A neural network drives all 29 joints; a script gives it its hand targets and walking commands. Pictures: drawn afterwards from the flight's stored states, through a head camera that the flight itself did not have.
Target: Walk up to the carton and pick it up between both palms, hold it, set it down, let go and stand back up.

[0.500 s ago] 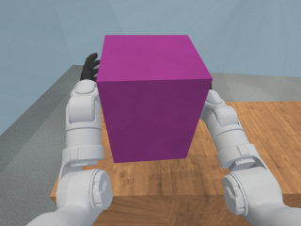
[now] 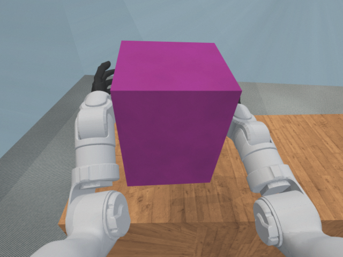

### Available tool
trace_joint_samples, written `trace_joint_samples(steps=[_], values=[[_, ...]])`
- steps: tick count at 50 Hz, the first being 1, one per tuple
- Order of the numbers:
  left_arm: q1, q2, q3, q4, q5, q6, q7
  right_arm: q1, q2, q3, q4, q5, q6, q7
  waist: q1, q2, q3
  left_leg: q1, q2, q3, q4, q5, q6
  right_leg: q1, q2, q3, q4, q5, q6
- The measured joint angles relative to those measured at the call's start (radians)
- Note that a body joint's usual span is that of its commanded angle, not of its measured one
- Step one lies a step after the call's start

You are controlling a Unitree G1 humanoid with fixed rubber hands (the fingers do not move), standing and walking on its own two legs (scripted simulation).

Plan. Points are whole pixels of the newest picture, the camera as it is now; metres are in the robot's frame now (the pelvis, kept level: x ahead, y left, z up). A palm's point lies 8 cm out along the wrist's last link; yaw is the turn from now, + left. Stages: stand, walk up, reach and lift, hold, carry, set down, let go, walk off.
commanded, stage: hold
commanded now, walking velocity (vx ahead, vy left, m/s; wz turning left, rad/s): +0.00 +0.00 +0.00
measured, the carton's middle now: (169, 117) +0.36 +0.00 +0.20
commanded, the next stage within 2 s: none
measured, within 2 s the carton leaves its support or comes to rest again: neither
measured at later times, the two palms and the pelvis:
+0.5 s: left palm (102, 98) +0.38 +0.15 +0.24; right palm (231, 107) +0.37 -0.14 +0.20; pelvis +0.00 +0.00 +0.00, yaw +0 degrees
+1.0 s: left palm (102, 97) +0.38 +0.14 +0.25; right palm (232, 107) +0.37 -0.14 +0.21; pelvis +0.00 +0.00 +0.00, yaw +1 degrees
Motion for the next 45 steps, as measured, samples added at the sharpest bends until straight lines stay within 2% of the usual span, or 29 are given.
trace_joint_samples(steps=[8,14,18,30,38,45], values=[[0.019,0.017,-0.033,-0.028,-0.021,-0.003,0.004,0.008,-0.005,0.016,-0.025,0.015,-0.007,-0.011,-0.008,0.001,-0.007,-0.014,0.001,-0.018,0.018,-0.008,-0.002,0.004,0.001,-0.017,-0.008,0.0,0.0],[-0.004,0.013,-0.002,0.017,-0.002,-0.002,-0.005,-0.013,0.01,-0.013,0.021,-0.004,-0.001,-0.001,-0.013,-0.012,0.005,0.005,-0.001,-0.013,0.008,-0.005,0.0,0.017,-0.001,-0.012,-0.007,-0.001,0.001],[0.026,0.016,-0.035,-0.02,-0.012,-0.003,-0.004,0.014,-0.001,0.009,-0.018,0.02,-0.005,-0.008,-0.019,-0.012,0.002,-0.001,0.001,-0.013,0.011,-0.006,-0.001,0.017,0.001,-0.012,-0.018,0.005,0.002],[0.018,0.006,-0.036,-0.007,0.0,-0.003,0.013,0.007,-0.008,0.008,0.011,0.015,-0.017,0.008,-0.021,-0.003,0.004,0.001,-0.001,-0.005,0.014,-0.01,0.003,0.014,0.0,-0.003,-0.01,0.001,0.005],[0.017,0.007,-0.035,-0.016,-0.006,0.0,0.015,0.002,-0.016,0.021,0.003,0.028,-0.01,0.001,-0.01,0.002,0.005,0.004,0.003,-0.002,0.012,-0.01,0.0,0.016,0.004,0.0,-0.013,0.004,0.003],[0.029,0.015,-0.042,-0.031,-0.02,0.0,0.014,0.008,-0.006,0.017,-0.013,0.022,-0.009,-0.004,-0.02,-0.004,0.001,0.001,0.003,-0.014,0.011,-0.006,-0.004,0.018,0.003,-0.012,-0.016,0.004,0.0]])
